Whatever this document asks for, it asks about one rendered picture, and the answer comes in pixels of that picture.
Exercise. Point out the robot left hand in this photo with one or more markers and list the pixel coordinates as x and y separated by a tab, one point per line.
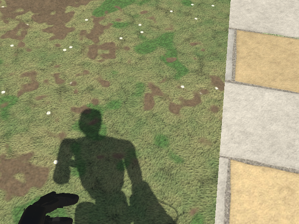
36	213

